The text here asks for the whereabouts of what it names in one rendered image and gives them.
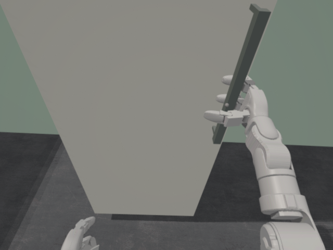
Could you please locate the left robot hand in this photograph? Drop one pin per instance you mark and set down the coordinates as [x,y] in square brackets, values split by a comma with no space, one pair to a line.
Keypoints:
[75,240]

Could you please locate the robot right upper arm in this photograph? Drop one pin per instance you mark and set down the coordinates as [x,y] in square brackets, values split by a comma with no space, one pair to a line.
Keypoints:
[289,236]

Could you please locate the fridge door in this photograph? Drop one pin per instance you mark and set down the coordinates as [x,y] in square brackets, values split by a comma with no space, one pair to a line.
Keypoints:
[126,83]

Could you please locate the robot right forearm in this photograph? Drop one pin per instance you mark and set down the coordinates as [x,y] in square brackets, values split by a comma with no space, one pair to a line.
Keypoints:
[280,194]

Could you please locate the handle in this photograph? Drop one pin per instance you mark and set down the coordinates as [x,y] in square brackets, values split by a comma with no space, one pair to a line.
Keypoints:
[251,43]

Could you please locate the right robot hand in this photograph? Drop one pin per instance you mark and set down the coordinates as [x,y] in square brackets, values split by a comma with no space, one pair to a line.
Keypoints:
[255,104]

